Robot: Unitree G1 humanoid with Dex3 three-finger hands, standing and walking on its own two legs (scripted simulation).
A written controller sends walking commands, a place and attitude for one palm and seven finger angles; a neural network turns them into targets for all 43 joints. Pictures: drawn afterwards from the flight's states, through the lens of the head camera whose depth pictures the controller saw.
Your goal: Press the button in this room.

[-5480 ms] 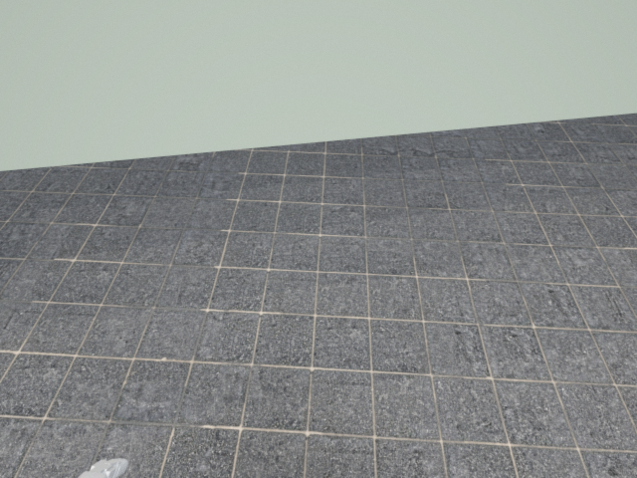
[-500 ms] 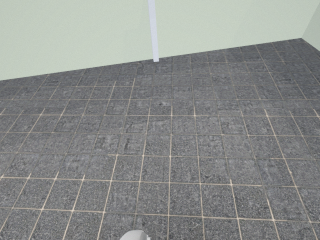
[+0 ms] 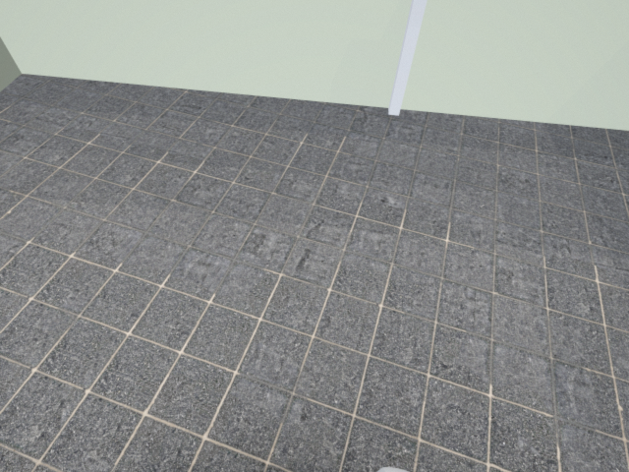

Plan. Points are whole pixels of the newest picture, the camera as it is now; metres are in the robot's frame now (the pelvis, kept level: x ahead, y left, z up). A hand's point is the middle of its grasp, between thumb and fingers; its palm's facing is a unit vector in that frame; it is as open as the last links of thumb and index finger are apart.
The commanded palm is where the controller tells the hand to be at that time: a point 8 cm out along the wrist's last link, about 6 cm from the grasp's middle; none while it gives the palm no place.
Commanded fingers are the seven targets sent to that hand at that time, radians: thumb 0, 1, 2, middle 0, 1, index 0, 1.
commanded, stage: turn or walk to find it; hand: left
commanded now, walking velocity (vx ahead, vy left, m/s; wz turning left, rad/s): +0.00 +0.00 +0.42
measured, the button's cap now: out of the picture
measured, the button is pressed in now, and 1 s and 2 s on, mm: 0 0 0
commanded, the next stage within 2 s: none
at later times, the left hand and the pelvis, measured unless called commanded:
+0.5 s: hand out of the picture -0.01 +0.17 -0.16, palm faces +0.25 -0.94 -0.24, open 7.4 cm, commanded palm none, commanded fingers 0.00 0.90 0.90 -0.20 -0.30 -0.20 -0.30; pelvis -0.02 -0.03 +0.00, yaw +14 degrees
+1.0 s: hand out of the picture -0.02 +0.22 -0.15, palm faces +0.42 -0.87 -0.26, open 7.4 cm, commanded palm none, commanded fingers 0.00 0.90 0.90 -0.20 -0.30 -0.20 -0.30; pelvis -0.04 -0.01 +0.00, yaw +25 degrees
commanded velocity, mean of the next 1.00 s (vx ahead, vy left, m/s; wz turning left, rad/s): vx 0.00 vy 0.00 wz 0.42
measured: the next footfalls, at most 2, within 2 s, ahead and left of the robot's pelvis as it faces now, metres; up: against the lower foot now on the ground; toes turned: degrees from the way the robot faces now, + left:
right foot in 0.18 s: +0.03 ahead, -0.13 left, +0.00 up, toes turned +1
left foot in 0.60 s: -0.02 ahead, +0.12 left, +0.00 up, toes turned +21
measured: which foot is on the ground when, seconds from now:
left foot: down 0.00-0.18, up 0.20-0.58, down 0.60-1.00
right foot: up 0.00-0.16, down 0.18-0.60, up 0.62-1.00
